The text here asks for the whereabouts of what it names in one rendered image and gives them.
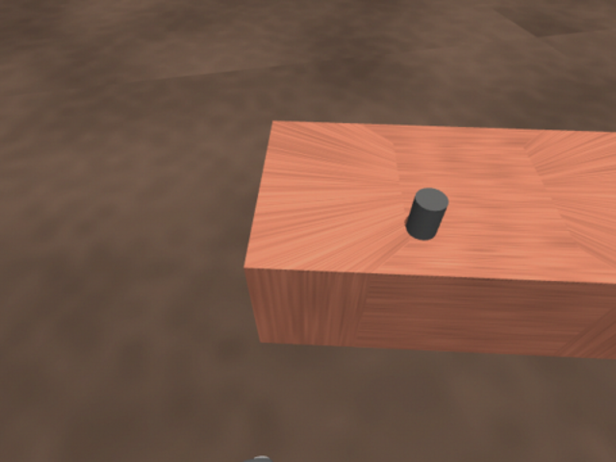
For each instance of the can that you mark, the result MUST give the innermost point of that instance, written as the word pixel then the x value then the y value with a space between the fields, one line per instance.
pixel 426 214

